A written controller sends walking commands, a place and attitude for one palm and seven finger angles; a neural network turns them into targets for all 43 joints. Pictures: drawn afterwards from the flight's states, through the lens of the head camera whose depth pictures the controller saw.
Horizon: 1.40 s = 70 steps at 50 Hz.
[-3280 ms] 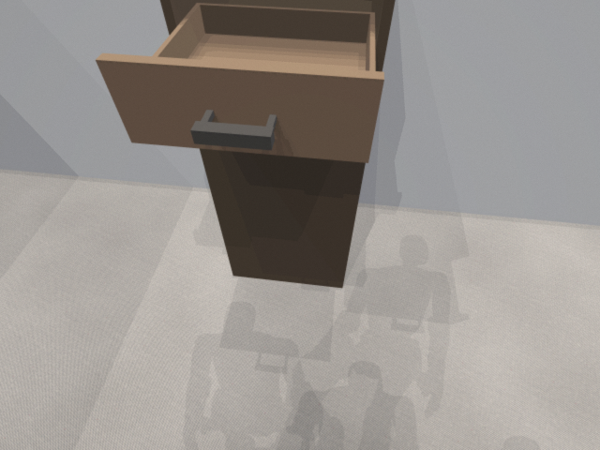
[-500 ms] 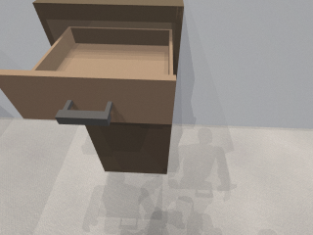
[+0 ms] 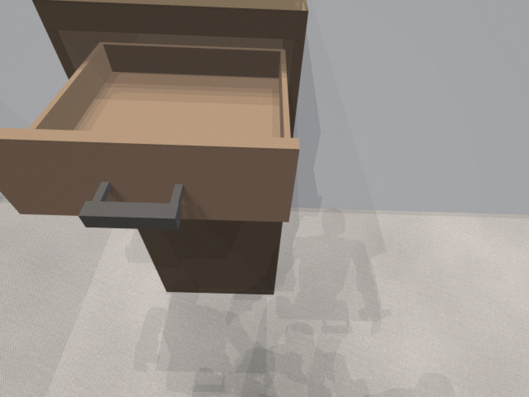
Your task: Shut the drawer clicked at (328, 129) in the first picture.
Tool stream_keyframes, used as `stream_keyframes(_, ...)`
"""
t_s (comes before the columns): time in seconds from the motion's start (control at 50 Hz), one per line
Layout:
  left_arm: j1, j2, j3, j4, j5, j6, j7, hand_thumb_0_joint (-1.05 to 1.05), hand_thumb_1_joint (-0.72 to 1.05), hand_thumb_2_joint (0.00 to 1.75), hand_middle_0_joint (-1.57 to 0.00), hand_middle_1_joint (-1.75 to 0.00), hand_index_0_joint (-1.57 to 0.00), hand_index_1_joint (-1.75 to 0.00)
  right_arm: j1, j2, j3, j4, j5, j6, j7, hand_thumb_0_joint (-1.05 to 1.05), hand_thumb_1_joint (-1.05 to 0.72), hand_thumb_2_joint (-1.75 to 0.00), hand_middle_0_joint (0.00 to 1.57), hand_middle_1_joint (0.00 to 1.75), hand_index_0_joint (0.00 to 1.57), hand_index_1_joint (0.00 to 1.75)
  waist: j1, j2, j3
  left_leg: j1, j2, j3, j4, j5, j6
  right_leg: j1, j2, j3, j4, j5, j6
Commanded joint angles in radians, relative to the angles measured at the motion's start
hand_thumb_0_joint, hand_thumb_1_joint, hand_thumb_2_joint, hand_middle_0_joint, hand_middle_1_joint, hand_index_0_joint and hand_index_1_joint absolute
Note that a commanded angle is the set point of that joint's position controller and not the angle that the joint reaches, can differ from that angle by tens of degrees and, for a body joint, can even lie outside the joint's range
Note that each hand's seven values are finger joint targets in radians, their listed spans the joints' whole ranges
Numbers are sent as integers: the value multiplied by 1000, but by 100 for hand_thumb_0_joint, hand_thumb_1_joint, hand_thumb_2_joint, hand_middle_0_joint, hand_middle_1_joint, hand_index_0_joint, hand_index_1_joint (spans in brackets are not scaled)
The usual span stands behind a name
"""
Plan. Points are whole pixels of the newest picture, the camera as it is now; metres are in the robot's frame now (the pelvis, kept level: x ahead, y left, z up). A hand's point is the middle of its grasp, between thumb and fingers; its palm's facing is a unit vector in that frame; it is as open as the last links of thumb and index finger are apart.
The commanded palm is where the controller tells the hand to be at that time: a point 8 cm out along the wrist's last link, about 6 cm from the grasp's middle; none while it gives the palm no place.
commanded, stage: look again from close up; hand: left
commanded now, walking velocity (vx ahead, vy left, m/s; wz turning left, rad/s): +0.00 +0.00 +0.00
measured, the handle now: (137, 202) +0.31 +0.18 +0.17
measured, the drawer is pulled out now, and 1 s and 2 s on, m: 0.28 0.28 0.28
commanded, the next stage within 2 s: raise the hand and make a fist in 0.06 s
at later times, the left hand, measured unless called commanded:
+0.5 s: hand (134, 389) +0.14 +0.18 +0.00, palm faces +0.05 -1.00 -0.07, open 6.4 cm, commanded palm +0.10 +0.24 +0.01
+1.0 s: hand (106, 356) +0.15 +0.19 +0.10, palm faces +0.06 -0.99 -0.09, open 3.8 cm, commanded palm +0.09 +0.23 +0.12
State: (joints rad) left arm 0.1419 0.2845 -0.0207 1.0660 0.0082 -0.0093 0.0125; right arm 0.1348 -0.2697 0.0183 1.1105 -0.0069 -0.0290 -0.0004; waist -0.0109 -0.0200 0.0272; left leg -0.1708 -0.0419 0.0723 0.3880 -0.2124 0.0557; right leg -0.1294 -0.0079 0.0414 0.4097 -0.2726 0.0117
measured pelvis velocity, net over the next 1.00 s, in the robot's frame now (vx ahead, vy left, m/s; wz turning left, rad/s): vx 0.00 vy -0.03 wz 0.04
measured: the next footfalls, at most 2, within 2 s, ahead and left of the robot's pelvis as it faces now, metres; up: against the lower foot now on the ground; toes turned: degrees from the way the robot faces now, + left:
none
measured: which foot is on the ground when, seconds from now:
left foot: down 0.00-1.00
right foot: down 0.00-1.00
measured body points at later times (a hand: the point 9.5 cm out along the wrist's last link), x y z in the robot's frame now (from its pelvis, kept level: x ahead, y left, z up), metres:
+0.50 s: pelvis -0.03 -0.03 -0.06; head +0.00 -0.04 +0.39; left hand +0.13 +0.23 +0.00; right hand +0.19 -0.26 -0.12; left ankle +0.00 +0.08 -0.74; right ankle -0.02 -0.11 -0.74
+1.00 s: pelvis +0.00 -0.03 -0.02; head -0.01 -0.04 +0.43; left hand +0.14 +0.24 +0.10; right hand +0.19 -0.25 -0.08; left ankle +0.00 +0.08 -0.74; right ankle -0.02 -0.11 -0.74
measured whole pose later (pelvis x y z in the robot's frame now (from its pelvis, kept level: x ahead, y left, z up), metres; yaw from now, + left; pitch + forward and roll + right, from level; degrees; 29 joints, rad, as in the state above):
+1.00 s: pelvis +0.00 -0.03 -0.02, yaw +2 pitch +3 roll +0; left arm 0.62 0.27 0.29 -0.34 -0.37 -0.16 -0.35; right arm 0.27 -0.25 0.01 0.60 0.08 -0.35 -0.06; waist 0.04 0.04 -0.11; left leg -0.39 0.00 0.02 0.70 -0.36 0.02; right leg -0.33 0.03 -0.07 0.67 -0.39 -0.04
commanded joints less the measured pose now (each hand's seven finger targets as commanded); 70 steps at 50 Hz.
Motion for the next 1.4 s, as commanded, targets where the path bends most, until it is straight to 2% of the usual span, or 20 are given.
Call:
stream_keyframes(0.0,11,180,35,-48,6,-21,11,0,90,90,-20,-30,-20,-30,-19,-191,-41,-59,-3,-19,-17,0,-90,-90,20,30,20,30,14,14,-68,85,169,-150,-54,288,-4,-30,-99,73,-46,241,-41)
stream_keyframes(0.12,6,183,38,-50,6,-19,11,0,90,90,-20,-30,-20,-30,-37,-198,-42,-65,-3,-20,-20,0,-90,-90,20,30,20,30,13,20,-71,101,171,-148,-59,312,-5,-28,-99,71,-50,248,-38)
stream_keyframes(0.14,103,64,27,-44,15,-29,59,0,90,90,-20,-30,-20,-30,36,-125,-40,-116,10,-18,-21,0,-90,-90,20,30,20,30,-8,94,-57,87,191,-100,107,521,-37,-67,-113,45,15,341,-7)
stream_keyframes(0.16,-496,469,482,-1452,-120,-202,49,0,90,90,-22,-32,-22,-32,106,-176,-105,-444,44,-132,-24,0,-90,-90,20,30,20,30,-20,139,-522,337,75,-188,33,740,-96,-36,2,-99,90,474,-55)
stream_keyframes(0.18,72,314,344,-1200,-70,-175,35,0,90,90,-24,-34,-24,-34,0,-131,-65,-459,28,-236,-65,0,-90,-90,20,30,20,30,48,369,-410,499,160,-228,3,896,-71,-208,24,-105,205,159,-47)
stream_keyframes(0.2,345,51,189,-1150,-136,-90,36,0,90,90,-26,-37,-26,-37,11,-80,-74,-454,28,-252,-48,0,-90,-90,20,30,20,30,3,364,-323,353,126,-169,0,867,-124,-238,20,-127,248,-24,-47)
stream_keyframes(0.22,356,-78,140,-1108,-149,-91,2,0,90,90,-28,-39,-28,-39,73,-62,-86,-426,38,-249,-24,0,-90,-90,20,30,20,30,-3,198,-189,233,129,-129,32,742,-112,-284,17,-125,199,-34,-34)
stream_keyframes(0.24,289,-57,135,-1200,-189,-142,-33,0,90,90,-30,-41,-30,-41,34,-102,-106,-492,26,-258,-16,0,-90,-90,20,30,20,30,-12,136,-77,94,108,-134,102,521,-101,-318,17,-137,167,-22,-34)
stream_keyframes(0.28,456,-29,233,-1040,-228,-261,-109,0,90,90,-34,-45,-34,-45,-1,-114,-111,-537,15,-252,-21,0,-90,-90,20,30,20,30,13,-55,-41,-159,57,-113,205,138,-75,-365,28,-166,152,14,-34)
stream_keyframes(0.34,507,-17,286,-980,-295,-480,-288,0,90,90,-40,-52,-40,-52,-40,-119,-109,-599,30,-252,-16,0,-90,-90,20,30,20,30,33,-182,-110,-374,29,-83,365,8,-65,-471,26,-133,314,-2,-36)
stream_keyframes(0.4,446,90,366,-1056,-357,-597,-432,0,90,90,-46,-58,-46,-58,-49,-118,-108,-668,45,-290,-13,0,-90,-90,20,30,20,30,48,-41,-209,-476,20,-71,463,-107,-55,-501,-1,-12,350,-163,-34)
stream_keyframes(0.48,281,174,417,-1323,-408,-495,-419,0,90,90,-54,-67,-54,-67,-5,-92,-82,-742,68,-286,-61,0,-90,-90,20,30,20,30,28,36,-304,-435,26,-67,465,-163,-26,-410,-29,94,228,-331,-7)
stream_keyframes(0.58,233,161,387,-1382,-385,-437,-360,0,90,90,-64,-78,-64,-78,20,-78,-57,-686,64,-292,-96,0,-90,-90,20,30,20,30,-13,43,-176,-397,46,-99,448,-120,-19,-392,-42,114,166,-187,14)
stream_keyframes(0.6,200,181,390,-1374,-381,-430,-367,0,90,90,-66,-80,-66,-80,15,-83,-51,-675,64,-295,-98,0,-90,-90,20,30,20,30,-26,-16,-163,-405,50,-110,455,-116,-16,-377,-53,141,153,-158,44)
stream_keyframes(0.68,284,187,413,-1330,-397,-349,-419,0,90,90,-74,-88,-74,-88,-5,-84,-44,-668,74,-323,-99,0,-90,-90,20,30,20,30,15,62,-182,-336,50,-119,396,-48,-24,-280,-71,135,130,9,52)
stream_keyframes(0.72,327,176,429,-1325,-413,-299,-429,0,90,90,-78,-93,-78,-93,-14,-84,-42,-673,78,-329,-94,0,-90,-90,20,30,20,30,31,-5,-195,-324,51,-126,381,-21,-30,-224,-86,153,122,114,81)
stream_keyframes(0.92,497,139,427,-1607,-404,-217,-355,0,90,90,-98,-114,-98,-114,-10,-63,-35,-702,81,-396,-59,0,-90,-90,20,30,20,30,90,3,-222,-143,42,-109,246,154,-23,-151,-5,-28,157,369,35)
stream_keyframes(1.08,436,106,331,-1858,-374,-129,-303,0,90,90,-114,-132,-114,-132,-31,-63,-4,-704,89,-441,-56,0,-90,-90,20,30,20,30,83,121,-163,-56,54,-123,151,110,-40,-184,45,-133,134,151,-31)
stream_keyframes(1.22,302,93,269,-1970,-340,32,-269,0,90,90,-128,-147,-128,-147,-79,-61,30,-699,95,-420,-56,0,-90,-90,20,30,20,30,86,106,-104,-38,64,-152,82,26,-51,-174,44,-138,103,70,-37)
stream_keyframes(1.38,119,136,334,-2039,-353,261,-245,0,90,90,-140,-160,-140,-160,-175,-51,55,-700,104,-338,-56,0,-90,-90,20,30,20,30,115,95,-131,8,60,-150,49,51,-60,-129,35,-135,88,91,-37)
